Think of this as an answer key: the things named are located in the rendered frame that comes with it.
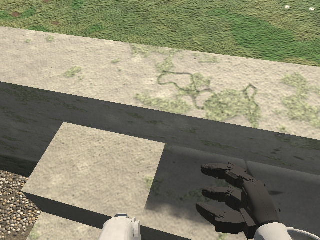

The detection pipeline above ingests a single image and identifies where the right robot hand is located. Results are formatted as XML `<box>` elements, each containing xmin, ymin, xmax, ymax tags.
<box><xmin>196</xmin><ymin>162</ymin><xmax>281</xmax><ymax>240</ymax></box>

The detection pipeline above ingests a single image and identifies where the robot right forearm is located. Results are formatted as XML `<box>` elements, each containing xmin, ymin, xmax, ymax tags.
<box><xmin>254</xmin><ymin>222</ymin><xmax>295</xmax><ymax>240</ymax></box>

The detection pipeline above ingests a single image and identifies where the left robot thigh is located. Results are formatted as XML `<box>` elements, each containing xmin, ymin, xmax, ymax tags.
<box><xmin>98</xmin><ymin>216</ymin><xmax>141</xmax><ymax>240</ymax></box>

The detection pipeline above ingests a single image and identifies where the robot left shin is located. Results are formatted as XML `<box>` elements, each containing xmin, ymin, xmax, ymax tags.
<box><xmin>102</xmin><ymin>213</ymin><xmax>130</xmax><ymax>229</ymax></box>

